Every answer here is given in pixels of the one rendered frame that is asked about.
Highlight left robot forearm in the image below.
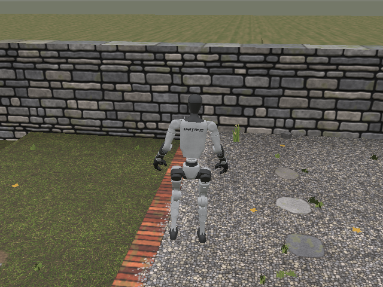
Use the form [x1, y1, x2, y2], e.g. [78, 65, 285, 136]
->
[156, 142, 168, 161]

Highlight robot left foot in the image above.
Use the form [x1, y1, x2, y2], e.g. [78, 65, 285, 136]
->
[169, 227, 178, 240]

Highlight robot left hand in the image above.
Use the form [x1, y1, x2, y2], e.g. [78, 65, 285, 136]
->
[153, 157, 167, 171]

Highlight robot right hand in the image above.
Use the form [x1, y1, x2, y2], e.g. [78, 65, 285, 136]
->
[215, 163, 228, 174]

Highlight humanoid robot head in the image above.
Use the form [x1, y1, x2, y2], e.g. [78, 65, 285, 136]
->
[184, 94, 204, 123]

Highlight right robot forearm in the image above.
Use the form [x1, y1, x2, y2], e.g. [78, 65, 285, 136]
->
[216, 144, 227, 164]

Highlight robot right upper arm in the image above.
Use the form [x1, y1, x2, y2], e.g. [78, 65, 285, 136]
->
[206, 121, 222, 153]

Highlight robot left upper arm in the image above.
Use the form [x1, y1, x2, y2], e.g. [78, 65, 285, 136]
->
[162, 119, 182, 151]

